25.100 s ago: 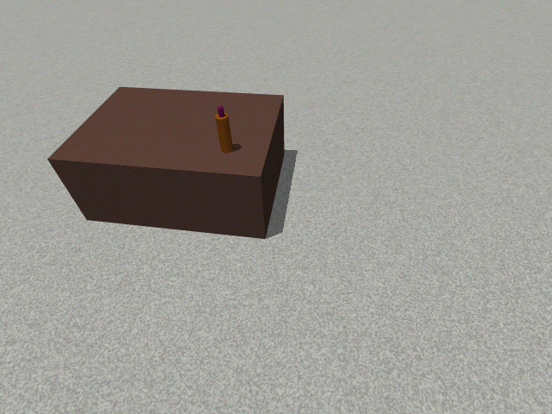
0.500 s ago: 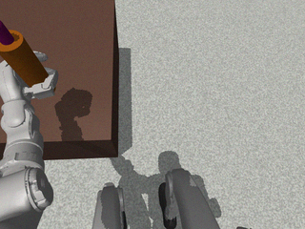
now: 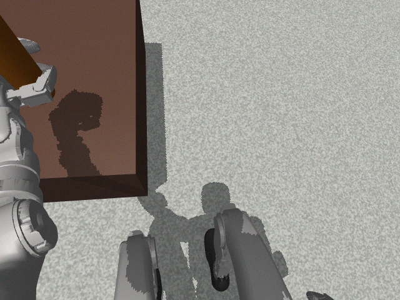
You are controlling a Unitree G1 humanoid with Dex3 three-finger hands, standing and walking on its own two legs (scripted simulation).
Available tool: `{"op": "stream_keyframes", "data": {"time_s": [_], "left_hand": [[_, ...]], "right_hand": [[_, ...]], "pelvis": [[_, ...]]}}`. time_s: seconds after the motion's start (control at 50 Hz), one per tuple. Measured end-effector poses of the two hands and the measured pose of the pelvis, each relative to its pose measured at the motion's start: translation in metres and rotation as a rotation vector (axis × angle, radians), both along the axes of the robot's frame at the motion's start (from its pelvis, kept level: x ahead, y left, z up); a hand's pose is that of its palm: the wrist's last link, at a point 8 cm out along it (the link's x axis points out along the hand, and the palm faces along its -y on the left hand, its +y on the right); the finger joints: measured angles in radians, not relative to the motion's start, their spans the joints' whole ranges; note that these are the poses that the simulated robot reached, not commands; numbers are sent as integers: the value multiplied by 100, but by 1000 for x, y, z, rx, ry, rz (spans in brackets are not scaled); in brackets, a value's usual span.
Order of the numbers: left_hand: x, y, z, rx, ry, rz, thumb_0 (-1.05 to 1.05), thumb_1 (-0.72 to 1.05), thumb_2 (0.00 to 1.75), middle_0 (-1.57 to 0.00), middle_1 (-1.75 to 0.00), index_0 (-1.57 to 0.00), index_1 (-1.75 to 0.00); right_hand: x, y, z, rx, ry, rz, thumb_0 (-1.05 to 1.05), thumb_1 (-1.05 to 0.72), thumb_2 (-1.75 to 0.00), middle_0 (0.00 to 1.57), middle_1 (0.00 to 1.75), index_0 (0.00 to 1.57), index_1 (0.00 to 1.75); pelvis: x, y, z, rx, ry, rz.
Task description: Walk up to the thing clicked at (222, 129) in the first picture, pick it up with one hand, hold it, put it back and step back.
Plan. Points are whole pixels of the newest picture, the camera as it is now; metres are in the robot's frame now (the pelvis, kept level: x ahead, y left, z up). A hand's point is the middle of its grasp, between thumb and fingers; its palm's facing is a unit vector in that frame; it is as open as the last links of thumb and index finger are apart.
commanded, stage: lower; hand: left
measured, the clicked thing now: (5, 53) +0.55 +0.23 +0.06
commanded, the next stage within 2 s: loosen in 1.00 s
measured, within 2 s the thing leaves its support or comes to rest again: rests again in 1.38 s
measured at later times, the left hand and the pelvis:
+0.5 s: hand (49, 92) +0.56 +0.22 -0.06, palm faces +0.20 -0.98 -0.02, open 6.8 cm; pelvis -0.01 +0.00 -0.05, yaw +0 degrees
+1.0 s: hand (56, 97) +0.56 +0.22 -0.09, palm faces +0.19 -0.98 -0.04, open 6.8 cm; pelvis -0.02 +0.00 -0.09, yaw +0 degrees
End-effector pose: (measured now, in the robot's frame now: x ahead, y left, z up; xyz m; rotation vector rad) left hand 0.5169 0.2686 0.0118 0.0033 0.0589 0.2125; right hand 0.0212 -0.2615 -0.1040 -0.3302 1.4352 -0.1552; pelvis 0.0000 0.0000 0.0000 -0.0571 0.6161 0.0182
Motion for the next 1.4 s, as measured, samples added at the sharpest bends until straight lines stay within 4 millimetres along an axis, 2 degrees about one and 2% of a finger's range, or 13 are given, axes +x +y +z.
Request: {"op": "stream_keyframes", "data": {"time_s": [0.14, 0.38, 0.46, 0.68, 0.94, 1.18, 1.34, 1.4], "left_hand": [[2, 3, -8, -1, 14, 1, 2, 2, 107, -90, -107, -92, -103], [5, 2, -53, 17, 8, -9, 2, 2, 106, -90, -107, -92, -104], [8, 1, -63, 16, 6, -16, 2, 3, 106, -90, -107, -92, -104], [17, 5, -67, 25, -2, 0, 2, 3, 106, -89, -107, -92, -104], [16, 3, -92, 29, 19, -24, 2, 3, 106, -89, -107, -91, -104], [21, 2, -93, 47, 13, -16, 2, 3, 105, -89, -107, -91, -104], [23, 3, -96, 6, -9, -1, 2, 5, 86, -91, -99, -94, -95], [25, 5, -89, 9, -44, 0, 2, 2, 76, -90, -92, -91, -89]], "right_hand": [[-4, 0, -5, -4, 11, 4, 0, -91, -91, 20, 30, 20, 30], [-20, -1, -35, -8, 59, 18, 0, -90, -90, 20, 30, 20, 30], [-23, 0, -45, -10, 70, 16, 0, -91, -90, 20, 30, 20, 30], [-30, 5, -64, 0, 84, 6, 0, -90, -90, 20, 30, 20, 30], [-37, 2, -76, -15, 104, 17, 0, -89, -90, 20, 30, 20, 30], [-49, 2, -86, -18, 123, 10, 0, -89, -90, 20, 30, 20, 30], [-52, 4, -89, -20, 129, -1, 0, -90, -89, 21, 30, 20, 30], [-51, 4, -89, -24, 130, -2, 0, -90, -89, 21, 30, 20, 30]], "pelvis": [[-1, 1, -7, -3, 11, 2], [-10, 2, -41, -6, 38, 0], [-12, 2, -51, -8, 43, 2], [-15, 4, -68, -12, 49, 5], [-21, 5, -86, -16, 52, 8], [-26, 6, -97, -19, 46, 9], [-27, 7, -101, -22, 48, 7], [-26, 7, -101, -22, 51, 9]]}}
